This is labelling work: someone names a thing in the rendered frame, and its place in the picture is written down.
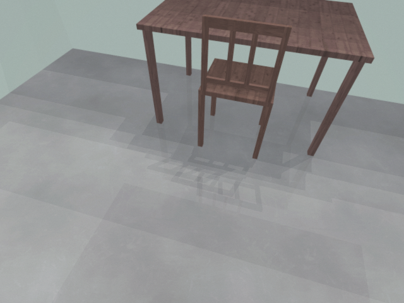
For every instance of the table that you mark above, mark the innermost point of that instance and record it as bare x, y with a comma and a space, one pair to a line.
319, 27

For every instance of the chair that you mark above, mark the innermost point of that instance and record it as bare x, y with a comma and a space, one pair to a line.
238, 81

